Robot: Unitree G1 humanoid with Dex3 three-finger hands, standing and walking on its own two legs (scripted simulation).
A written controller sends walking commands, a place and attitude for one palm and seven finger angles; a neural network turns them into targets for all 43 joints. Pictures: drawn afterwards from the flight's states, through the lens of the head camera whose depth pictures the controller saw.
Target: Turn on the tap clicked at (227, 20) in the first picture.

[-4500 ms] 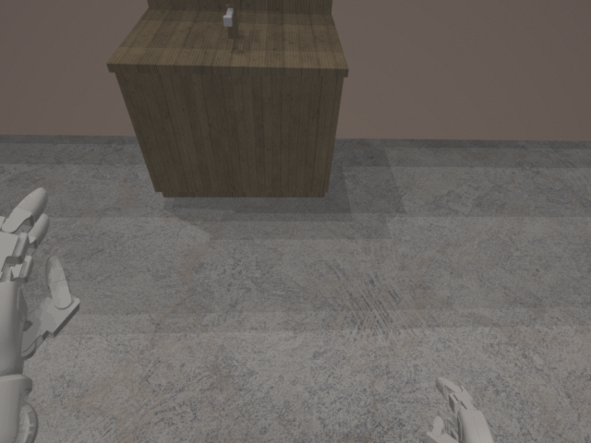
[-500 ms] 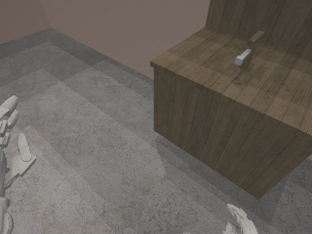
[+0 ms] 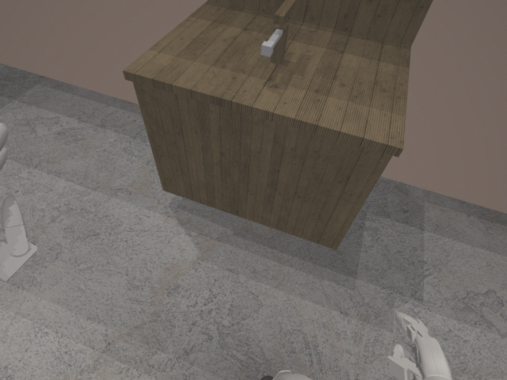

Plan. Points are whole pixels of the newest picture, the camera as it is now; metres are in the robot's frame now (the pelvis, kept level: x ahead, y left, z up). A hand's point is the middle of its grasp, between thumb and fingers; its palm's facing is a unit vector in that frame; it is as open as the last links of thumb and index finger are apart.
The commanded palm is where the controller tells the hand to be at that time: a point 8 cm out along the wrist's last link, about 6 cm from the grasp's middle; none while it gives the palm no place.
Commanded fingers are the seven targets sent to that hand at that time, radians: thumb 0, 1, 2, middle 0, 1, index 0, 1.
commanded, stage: turn to face it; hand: left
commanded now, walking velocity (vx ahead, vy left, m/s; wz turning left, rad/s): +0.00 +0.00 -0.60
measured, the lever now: (267, 49) +0.92 +0.03 +0.05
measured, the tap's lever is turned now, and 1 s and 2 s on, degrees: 0 0 0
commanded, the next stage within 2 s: take the last steps up to it in 0.94 s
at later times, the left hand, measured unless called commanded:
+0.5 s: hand (195, 261) +0.21 +0.09 +0.18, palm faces +0.04 -0.84 -0.54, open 7.4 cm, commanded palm +0.17 +0.15 +0.19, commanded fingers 0.00 0.90 0.90 -0.20 -0.30 -0.20 -0.30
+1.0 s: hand (230, 298) +0.17 +0.05 +0.19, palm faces -0.05 -0.91 -0.41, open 7.4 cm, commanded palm +0.15 +0.10 +0.19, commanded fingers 0.00 0.90 0.90 -0.20 -0.30 -0.20 -0.30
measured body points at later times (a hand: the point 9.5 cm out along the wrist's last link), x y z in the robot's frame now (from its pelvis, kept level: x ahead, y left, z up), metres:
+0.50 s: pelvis -0.08 -0.06 +0.01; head -0.02 -0.10 +0.45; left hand +0.20 +0.13 +0.21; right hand +0.00 -0.34 -0.11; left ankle -0.03 +0.08 -0.65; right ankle -0.06 -0.15 -0.73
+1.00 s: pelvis -0.14 -0.05 +0.01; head -0.13 -0.06 +0.46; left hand +0.17 +0.10 +0.21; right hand -0.08 -0.30 -0.08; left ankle -0.05 +0.07 -0.73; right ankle -0.19 -0.17 -0.71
